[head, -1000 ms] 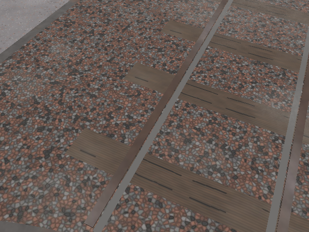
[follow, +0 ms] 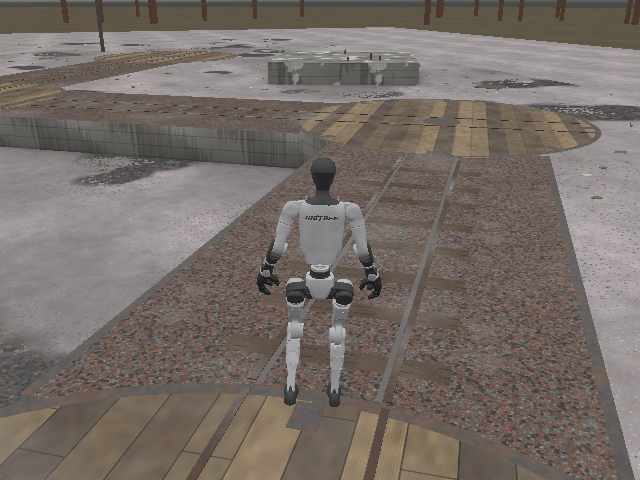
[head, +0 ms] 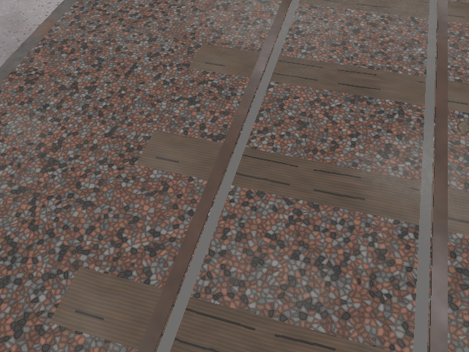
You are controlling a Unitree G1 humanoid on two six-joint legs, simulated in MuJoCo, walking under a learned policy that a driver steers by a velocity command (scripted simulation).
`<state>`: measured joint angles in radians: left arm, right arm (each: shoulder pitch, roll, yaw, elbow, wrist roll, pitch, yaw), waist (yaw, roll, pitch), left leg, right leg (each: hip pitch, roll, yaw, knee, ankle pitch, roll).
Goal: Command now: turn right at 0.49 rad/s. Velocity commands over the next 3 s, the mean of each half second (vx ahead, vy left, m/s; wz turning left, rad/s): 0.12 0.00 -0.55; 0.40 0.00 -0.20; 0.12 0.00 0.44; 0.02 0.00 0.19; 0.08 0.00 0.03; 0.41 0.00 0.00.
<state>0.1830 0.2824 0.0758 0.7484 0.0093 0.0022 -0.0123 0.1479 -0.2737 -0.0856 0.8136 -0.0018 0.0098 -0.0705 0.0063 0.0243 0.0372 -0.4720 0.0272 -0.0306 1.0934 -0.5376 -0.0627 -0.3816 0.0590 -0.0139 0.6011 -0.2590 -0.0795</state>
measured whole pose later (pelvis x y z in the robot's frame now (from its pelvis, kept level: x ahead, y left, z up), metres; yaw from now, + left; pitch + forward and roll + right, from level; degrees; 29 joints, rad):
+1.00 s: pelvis +0.19 -0.13 +0.02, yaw -22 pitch +2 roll +0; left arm 0.25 0.24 0.05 0.71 0.01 -0.07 -0.03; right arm 0.29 -0.31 -0.07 0.83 0.03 -0.06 0.00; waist -0.01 0.04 0.03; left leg -0.55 0.09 -0.05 1.17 -0.30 0.00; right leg -0.23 0.01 -0.09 0.41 -0.21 -0.04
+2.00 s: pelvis +0.37 -0.23 +0.00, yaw -1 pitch -1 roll +0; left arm 0.20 0.22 0.02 0.74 0.02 -0.02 0.00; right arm 0.19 -0.24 -0.05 0.67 -0.02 0.03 -0.01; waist 0.00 0.01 0.02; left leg -0.30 -0.03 -0.09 0.55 -0.24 -0.02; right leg -0.23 0.01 0.01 0.56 -0.31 0.00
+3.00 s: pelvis +0.65 -0.25 -0.01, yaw -1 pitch +3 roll +0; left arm 0.00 0.25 0.03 0.67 -0.01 -0.10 -0.05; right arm 0.48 -0.27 -0.06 0.86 0.01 -0.04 -0.02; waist -0.07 0.00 0.03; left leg 0.05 0.02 -0.02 0.54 -0.49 0.00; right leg -0.53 0.01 -0.04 0.57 -0.08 -0.08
